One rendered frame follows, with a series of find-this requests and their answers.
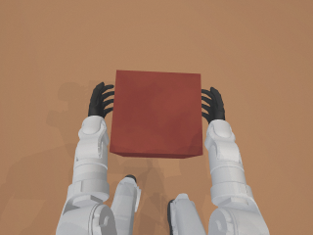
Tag left robot hand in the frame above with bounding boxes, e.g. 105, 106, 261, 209
88, 82, 114, 118

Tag right robot hand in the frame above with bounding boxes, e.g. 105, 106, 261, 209
201, 86, 226, 125

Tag left robot foot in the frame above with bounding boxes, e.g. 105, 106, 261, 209
125, 174, 137, 183

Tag carton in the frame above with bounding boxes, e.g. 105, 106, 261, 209
110, 70, 203, 159

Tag left robot thigh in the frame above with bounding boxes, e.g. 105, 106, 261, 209
111, 182, 142, 235

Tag right robot forearm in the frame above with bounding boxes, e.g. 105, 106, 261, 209
204, 119, 270, 234

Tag left robot forearm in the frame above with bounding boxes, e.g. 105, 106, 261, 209
56, 116, 110, 235

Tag left robot upper arm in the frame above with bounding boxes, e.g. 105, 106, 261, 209
56, 203, 117, 235

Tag right robot upper arm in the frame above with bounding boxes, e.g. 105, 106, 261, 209
207, 206, 270, 235

